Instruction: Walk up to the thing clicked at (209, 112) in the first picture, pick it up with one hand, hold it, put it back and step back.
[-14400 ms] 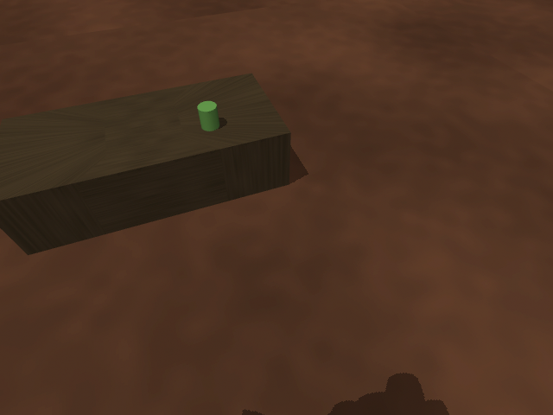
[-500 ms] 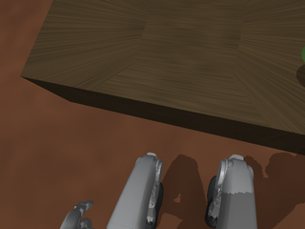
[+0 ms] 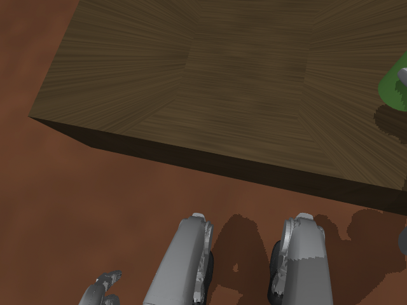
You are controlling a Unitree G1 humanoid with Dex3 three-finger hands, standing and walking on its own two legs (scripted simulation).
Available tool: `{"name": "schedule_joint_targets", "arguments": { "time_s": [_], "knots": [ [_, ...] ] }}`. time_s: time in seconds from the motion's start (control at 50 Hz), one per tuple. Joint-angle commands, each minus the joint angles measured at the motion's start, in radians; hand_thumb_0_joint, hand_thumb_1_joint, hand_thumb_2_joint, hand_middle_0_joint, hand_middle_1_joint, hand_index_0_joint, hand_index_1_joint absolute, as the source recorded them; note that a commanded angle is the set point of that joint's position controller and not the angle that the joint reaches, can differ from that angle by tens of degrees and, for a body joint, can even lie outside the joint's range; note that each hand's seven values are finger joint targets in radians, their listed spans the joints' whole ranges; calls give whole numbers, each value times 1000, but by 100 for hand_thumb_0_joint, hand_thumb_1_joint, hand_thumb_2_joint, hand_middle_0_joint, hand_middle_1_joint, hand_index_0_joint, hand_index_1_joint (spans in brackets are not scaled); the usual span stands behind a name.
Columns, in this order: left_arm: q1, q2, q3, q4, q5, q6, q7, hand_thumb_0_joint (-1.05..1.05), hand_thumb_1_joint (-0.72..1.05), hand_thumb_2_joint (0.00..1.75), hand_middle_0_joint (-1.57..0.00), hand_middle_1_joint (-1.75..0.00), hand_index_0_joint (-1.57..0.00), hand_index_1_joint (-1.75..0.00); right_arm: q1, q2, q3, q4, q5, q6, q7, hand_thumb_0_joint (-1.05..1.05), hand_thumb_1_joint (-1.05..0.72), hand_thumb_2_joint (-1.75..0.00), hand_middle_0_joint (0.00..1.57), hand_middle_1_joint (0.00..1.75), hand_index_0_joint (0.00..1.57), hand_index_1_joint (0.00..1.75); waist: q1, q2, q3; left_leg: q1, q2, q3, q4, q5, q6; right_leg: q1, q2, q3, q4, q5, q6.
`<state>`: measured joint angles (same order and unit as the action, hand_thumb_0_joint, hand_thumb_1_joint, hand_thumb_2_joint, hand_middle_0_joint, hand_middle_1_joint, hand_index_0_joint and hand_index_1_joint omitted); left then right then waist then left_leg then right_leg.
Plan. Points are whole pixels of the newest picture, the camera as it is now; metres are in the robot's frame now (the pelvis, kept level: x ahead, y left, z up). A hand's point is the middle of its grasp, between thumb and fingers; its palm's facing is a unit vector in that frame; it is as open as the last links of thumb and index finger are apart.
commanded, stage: lift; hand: right
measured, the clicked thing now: out of the picture +0.52 -0.31 -0.01
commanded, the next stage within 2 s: hold in 1.54 s
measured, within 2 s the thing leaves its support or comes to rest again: neither
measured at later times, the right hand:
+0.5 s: hand out of the picture +0.43 -0.28 +0.13, palm faces +0.38 +0.93 -0.02, open 6.9 cm
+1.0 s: hand out of the picture +0.39 -0.24 +0.20, palm faces +0.35 +0.93 -0.02, open 7.0 cm
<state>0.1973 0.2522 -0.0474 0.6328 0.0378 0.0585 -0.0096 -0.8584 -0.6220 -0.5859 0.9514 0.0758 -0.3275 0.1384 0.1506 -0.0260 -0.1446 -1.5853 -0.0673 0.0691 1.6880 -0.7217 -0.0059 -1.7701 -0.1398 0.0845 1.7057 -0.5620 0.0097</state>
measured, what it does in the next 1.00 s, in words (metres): rises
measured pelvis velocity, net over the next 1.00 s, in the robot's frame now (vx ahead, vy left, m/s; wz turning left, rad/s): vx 0.04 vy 0.00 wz -0.11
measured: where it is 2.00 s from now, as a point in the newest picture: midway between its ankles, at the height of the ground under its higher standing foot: (237, 288)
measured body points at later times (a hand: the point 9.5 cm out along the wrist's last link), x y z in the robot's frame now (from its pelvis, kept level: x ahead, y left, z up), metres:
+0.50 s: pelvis +0.02 +0.00 +0.10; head +0.15 -0.05 +0.53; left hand +0.15 +0.25 -0.01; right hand +0.40 -0.33 +0.13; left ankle +0.03 +0.13 -0.51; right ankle +0.08 -0.14 -0.51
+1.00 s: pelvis +0.04 +0.00 +0.17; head +0.12 -0.02 +0.61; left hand +0.17 +0.23 +0.05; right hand +0.36 -0.29 +0.21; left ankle +0.03 +0.13 -0.51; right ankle +0.08 -0.14 -0.51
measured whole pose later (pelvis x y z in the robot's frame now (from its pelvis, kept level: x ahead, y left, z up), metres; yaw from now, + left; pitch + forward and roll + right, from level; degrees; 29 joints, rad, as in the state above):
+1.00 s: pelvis +0.04 +0.00 +0.17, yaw -6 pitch +15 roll +3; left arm 0.24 0.21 0.01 0.69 0.02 -0.02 0.04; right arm -0.29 -0.21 -0.26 0.57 0.14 -0.40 -0.04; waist 0.05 -0.03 -0.09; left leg -0.73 -0.02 0.03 0.99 -0.52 -0.01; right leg -0.89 -0.09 0.00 1.01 -0.39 0.01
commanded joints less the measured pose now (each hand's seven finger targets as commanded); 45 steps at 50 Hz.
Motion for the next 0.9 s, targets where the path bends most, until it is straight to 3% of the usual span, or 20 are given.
{"name": "schedule_joint_targets", "arguments": {
  "time_s": [0.0, 0.06, 0.08, 0.14, 0.26, 0.3, 0.34, 0.4, 0.44, 0.5, 0.54, 0.58, 0.6, 0.64, 0.66, 0.7, 0.72, 0.8, 0.86, 0.88],
  "knots": [
    [171, 204, 85, -50, -9, -14, 17, 0, 92, 89, -21, -32, -22, -30, -366, -297, -9, -346, 40, -95, -12, 0, -24, -124, 128, 137, 130, 137, -33, -266, -750, 216, -12, 6, -282, 387, 33, 812, 34, 10, -197, 360, -41],
    [169, 215, 104, -46, -14, -23, 23, 0, 92, 89, -21, -32, -22, -30, -283, -219, 17, -307, 49, -83, -25, 0, -25, -124, 128, 137, 131, 137, -22, -213, -705, 256, -9, 6, -322, 391, 28, 815, 37, 9, -231, 338, -40],
    [170, 192, 88, -45, -12, -23, 21, 0, 92, 89, -21, -32, -22, -30, -287, -247, 4, -363, 49, -89, -32, 0, -25, -124, 129, 138, 131, 138, -42, -224, -706, 282, -9, 1, -335, 409, 30, 824, 39, 0, -243, 357, -42],
    [156, 195, 100, -44, -18, -31, 26, 0, 92, 89, -21, -32, -22, -30, -227, -159, 53, -367, 59, -86, -39, 0, -26, -124, 129, 138, 131, 138, -35, -223, -660, 305, -6, 4, -376, 391, 33, 868, 44, 2, -301, 340, -36],
    [136, 177, 106, -51, -26, -52, 38, 0, 90, 90, -21, -31, -21, -31, -95, -84, 77, -440, 77, -97, -74, 0, -22, -124, 129, 138, 131, 138, -56, -154, -603, 427, -1, -5, -475, 393, 30, 907, 55, -12, -398, 303, -37],
    [120, 174, 107, -55, -29, -61, 42, 0, 90, 90, -20, -31, -21, -30, -59, -21, 128, -465, 81, -100, -79, 0, -21, -126, 129, 140, 132, 140, -50, -161, -580, 466, 2, -10, -515, 391, 29, 941, 59, -19, -438, 295, -33],
    [115, 168, 110, -53, -29, -67, 45, 0, 89, 90, -20, -31, -21, -31, -47, -28, 119, -534, 83, -107, -97, 0, -20, -126, 129, 140, 132, 140, -68, -160, -571, 516, 3, -14, -543, 402, 29, 971, 62, -22, -476, 302, -31],
    [111, 158, 113, -40, -27, -81, 48, 0, 89, 90, -20, -31, -20, -31, 15, 63, 175, -533, 84, -110, -116, 0, -20, -126, 129, 140, 131, 140, -58, -151, -524, 542, 2, -12, -580, 427, 29, 1038, 61, -24, -521, 337, -27],
    [116, 155, 116, -37, -25, -85, 50, 0, 89, 91, -20, -31, -20, -31, 14, 39, 164, -595, 79, -119, -135, 0, -22, -125, 128, 138, 131, 138, -69, -140, -516, 590, 3, -17, -612, 450, 27, 1070, 61, -28, -552, 358, -27],
    [101, 144, 114, -33, -24, -98, 54, 0, 88, 91, -20, -31, -20, -31, 71, 141, 235, -554, 74, -119, -143, 0, -23, -126, 129, 139, 131, 139, -53, -118, -435, 628, 8, -21, -662, 429, 27, 1083, 66, -35, -610, 313, -24],
    [108, 143, 117, -24, -19, -103, 55, 0, 88, 91, -20, -30, -20, -31, 58, 92, 197, -588, 71, -134, -152, 0, -20, -127, 129, 140, 132, 140, -69, -117, -454, 682, 13, -30, -681, 475, 22, 1111, 69, -43, -615, 357, -26],
    [95, 141, 117, -31, -18, -106, 55, 0, 88, 91, -20, -30, -20, -31, 105, 148, 244, -582, 71, -132, -152, 0, -21, -127, 129, 141, 132, 141, -70, -93, -424, 717, 14, -31, -706, 495, 20, 1124, 72, -48, -641, 370, -27],
    [104, 140, 117, -29, -17, -108, 55, 0, 89, 90, -20, -30, -20, -30, 99, 139, 225, -568, 70, -135, -156, 0, -18, -128, 129, 142, 132, 142, -66, -89, -420, 733, 15, -34, -719, 512, 17, 1142, 74, -50, -648, 386, -29],
    [99, 133, 115, -25, -17, -112, 53, 0, 89, 90, -20, -30, -20, -30, 169, 192, 251, -522, 73, -132, -154, 0, -17, -127, 129, 141, 132, 141, -69, -78, -379, 745, 14, -27, -739, 493, 21, 1153, 74, -49, -683, 376, -24],
    [87, 132, 114, -34, -17, -111, 53, 0, 89, 90, -20, -30, -20, -31, 155, 166, 236, -588, 75, -141, -159, 0, -18, -128, 129, 142, 133, 142, -88, -96, -380, 773, 16, -30, -749, 490, 21, 1155, 77, -54, -703, 369, -20],
    [78, 129, 112, -35, -17, -111, 53, 0, 89, 90, -20, -30, -20, -30, 195, 198, 263, -548, 68, -142, -160, 0, -17, -127, 128, 141, 131, 141, -82, -77, -340, 775, 18, -29, -767, 466, 22, 1171, 77, -55, -728, 345, -20],
    [80, 126, 113, -46, -16, -111, 52, 0, 89, 90, -20, -31, -20, -30, 151, 167, 244, -645, 72, -155, -166, 0, -16, -128, 129, 142, 132, 142, -95, -87, -385, 809, 20, -36, -775, 486, 21, 1185, 78, -57, -734, 359, -22],
    [77, 121, 112, -44, -18, -113, 56, 0, 90, 89, -19, -31, -20, -30, 229, 242, 293, -598, 75, -151, -167, 0, -13, -128, 127, 142, 131, 142, -81, -65, -335, 824, 17, -28, -805, 484, 21, 1234, 77, -56, -777, 365, -16],
    [83, 119, 114, -48, -19, -113, 61, 0, 90, 90, -19, -30, -19, -30, 225, 211, 274, -655, 75, -160, -175, 0, -12, -130, 129, 144, 133, 144, -95, -47, -356, 884, 23, -42, -833, 530, 12, 1251, 80, -67, -780, 390, -24],
    [81, 118, 113, -44, -18, -114, 63, 0, 90, 89, -19, -31, -20, -30, 260, 252, 304, -610, 73, -154, -171, 0, -12, -129, 128, 143, 132, 143, -83, -33, -324, 882, 22, -38, -840, 521, 13, 1250, 80, -68, -795, 381, -23]
  ]
}}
